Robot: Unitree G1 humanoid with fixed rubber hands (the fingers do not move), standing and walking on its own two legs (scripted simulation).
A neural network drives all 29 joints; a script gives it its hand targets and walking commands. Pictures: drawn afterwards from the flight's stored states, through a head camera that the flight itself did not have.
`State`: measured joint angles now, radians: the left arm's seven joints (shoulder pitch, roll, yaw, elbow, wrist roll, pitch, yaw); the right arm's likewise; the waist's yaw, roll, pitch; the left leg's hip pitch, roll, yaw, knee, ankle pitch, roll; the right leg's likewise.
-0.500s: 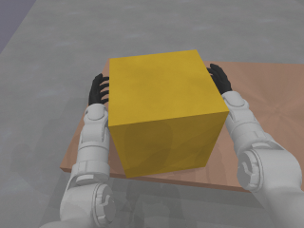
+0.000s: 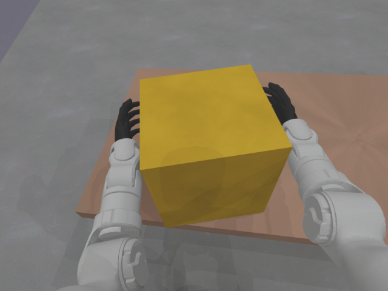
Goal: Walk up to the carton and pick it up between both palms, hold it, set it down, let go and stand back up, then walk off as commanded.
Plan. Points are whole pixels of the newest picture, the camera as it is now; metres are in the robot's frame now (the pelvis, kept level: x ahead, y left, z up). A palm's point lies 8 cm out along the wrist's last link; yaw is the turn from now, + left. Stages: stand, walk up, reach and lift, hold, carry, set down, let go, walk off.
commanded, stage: set down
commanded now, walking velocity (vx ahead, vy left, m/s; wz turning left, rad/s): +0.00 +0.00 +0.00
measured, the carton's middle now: (205, 150) +0.40 +0.06 +0.02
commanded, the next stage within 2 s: none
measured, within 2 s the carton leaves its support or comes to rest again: rests again in 0.14 s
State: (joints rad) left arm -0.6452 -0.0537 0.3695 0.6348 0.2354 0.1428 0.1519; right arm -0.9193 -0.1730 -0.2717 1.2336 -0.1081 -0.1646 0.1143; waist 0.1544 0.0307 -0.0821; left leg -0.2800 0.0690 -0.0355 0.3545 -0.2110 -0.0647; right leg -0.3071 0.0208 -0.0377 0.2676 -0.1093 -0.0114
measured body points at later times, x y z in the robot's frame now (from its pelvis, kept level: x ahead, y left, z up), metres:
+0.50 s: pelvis +0.00 +0.00 +0.00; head +0.04 +0.00 +0.45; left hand +0.37 +0.23 +0.08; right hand +0.46 -0.10 +0.09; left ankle -0.04 +0.15 -0.75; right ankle +0.01 -0.11 -0.75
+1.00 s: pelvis +0.00 +0.00 +0.00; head +0.04 +0.00 +0.45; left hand +0.37 +0.23 +0.08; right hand +0.46 -0.10 +0.09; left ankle -0.04 +0.15 -0.75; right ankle +0.01 -0.11 -0.75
